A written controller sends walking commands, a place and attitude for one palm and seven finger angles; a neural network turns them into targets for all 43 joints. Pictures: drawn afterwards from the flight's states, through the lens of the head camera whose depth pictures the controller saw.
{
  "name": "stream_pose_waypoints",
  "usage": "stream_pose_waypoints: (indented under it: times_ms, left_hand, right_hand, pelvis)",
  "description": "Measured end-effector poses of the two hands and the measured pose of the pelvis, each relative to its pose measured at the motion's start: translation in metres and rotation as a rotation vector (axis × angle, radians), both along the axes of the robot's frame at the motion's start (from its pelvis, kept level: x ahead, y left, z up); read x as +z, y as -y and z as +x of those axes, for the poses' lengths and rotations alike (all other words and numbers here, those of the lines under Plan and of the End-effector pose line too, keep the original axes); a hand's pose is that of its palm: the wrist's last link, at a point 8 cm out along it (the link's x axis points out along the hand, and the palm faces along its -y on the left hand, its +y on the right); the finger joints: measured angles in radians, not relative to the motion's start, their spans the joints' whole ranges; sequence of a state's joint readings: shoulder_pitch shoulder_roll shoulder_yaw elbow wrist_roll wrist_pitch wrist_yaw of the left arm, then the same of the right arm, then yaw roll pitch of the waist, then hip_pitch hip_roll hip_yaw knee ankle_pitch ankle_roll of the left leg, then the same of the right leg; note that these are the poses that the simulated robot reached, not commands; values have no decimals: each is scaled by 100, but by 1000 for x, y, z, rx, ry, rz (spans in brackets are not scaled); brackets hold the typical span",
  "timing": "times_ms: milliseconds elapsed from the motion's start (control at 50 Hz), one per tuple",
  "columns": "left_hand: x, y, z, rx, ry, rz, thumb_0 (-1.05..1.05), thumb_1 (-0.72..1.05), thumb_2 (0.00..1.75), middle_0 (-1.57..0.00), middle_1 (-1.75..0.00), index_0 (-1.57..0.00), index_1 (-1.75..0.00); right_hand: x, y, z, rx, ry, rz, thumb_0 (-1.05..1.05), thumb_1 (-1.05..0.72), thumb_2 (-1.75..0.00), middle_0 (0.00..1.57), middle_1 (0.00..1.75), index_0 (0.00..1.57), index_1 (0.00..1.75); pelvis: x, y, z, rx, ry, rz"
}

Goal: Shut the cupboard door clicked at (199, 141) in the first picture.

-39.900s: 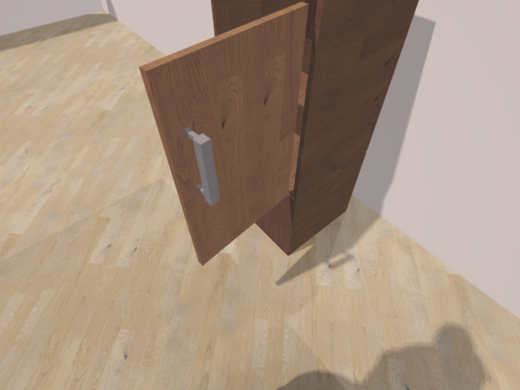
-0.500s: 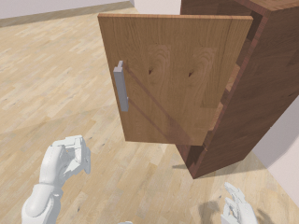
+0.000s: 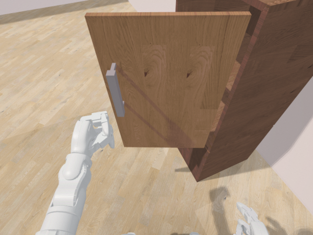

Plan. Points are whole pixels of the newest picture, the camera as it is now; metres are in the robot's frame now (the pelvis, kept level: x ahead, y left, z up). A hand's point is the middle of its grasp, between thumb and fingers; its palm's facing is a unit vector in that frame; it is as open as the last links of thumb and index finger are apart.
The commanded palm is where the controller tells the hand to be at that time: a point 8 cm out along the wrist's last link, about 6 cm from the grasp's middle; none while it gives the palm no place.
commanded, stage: bring the fist close to the handle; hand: left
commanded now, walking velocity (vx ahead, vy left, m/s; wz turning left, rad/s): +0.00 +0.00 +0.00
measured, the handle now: (117, 91) +0.50 +0.15 +0.08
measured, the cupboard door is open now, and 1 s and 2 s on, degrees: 66 66 50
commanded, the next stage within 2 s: push the door shut along its arc in 0.76 s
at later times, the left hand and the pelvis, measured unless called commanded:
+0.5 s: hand (128, 110) +0.41 +0.10 +0.09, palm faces +0.01 -1.00 +0.01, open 3.1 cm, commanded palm +0.38 +0.16 +0.08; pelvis +0.00 -0.01 +0.00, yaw -1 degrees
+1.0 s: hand (122, 110) +0.41 +0.12 +0.09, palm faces -0.02 -1.00 +0.00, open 3.1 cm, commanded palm +0.40 +0.17 +0.08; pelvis -0.01 +0.00 +0.00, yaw -1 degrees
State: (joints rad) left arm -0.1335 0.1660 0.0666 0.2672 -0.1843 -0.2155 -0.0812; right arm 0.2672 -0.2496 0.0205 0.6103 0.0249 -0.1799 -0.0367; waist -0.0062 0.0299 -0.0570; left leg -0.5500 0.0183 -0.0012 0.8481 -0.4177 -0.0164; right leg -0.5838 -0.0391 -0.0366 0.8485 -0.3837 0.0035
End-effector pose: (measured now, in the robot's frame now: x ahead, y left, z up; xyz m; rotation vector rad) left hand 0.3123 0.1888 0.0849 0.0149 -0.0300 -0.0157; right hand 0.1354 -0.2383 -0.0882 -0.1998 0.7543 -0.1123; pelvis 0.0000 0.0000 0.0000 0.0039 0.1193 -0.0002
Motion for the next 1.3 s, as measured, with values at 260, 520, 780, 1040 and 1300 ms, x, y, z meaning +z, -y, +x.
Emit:
stream_pose_waypoints:
  times_ms: [260, 520, 780, 1040, 1300]
  left_hand:
    - [2, 19, 51, 16, -5, -13, 1, 90, 90, -130, -150, -130, -150]
    - [0, 33, 79, 25, -15, -23, 1, 90, 90, -130, -150, -130, -150]
    - [-2, 18, 68, 28, -9, -21, 1, 90, 90, -130, -150, -130, -150]
    - [1, 19, 86, -22, -7, -10, 1, 90, 90, -130, -150, -130, -150]
    - [3, 17, 121, -67, -26, -1, 1, 89, 90, -133, -150, -132, -150]
  right_hand:
    - [-8, 10, -19, -49, -92, 9, 1, -91, -90, 20, 30, 20, 30]
    - [-18, 19, -51, -101, -196, 9, 1, -91, -90, 20, 30, 20, 30]
    - [-18, 18, -60, -105, -223, 0, 1, -91, -90, 20, 30, 20, 30]
    - [-18, 8, -53, -92, -190, -10, 1, -91, -90, 20, 30, 20, 30]
    - [-34, 9, -94, -112, -316, -19, 1, -91, -90, 20, 30, 20, 30]
  pelvis:
    - [1, 5, 3, -15, -25, 7]
    - [0, 7, 0, -29, -50, 12]
    - [1, 3, -5, -23, -41, 5]
    - [-4, -4, -11, -17, -56, -1]
    - [-14, -7, -17, -7, -107, -7]
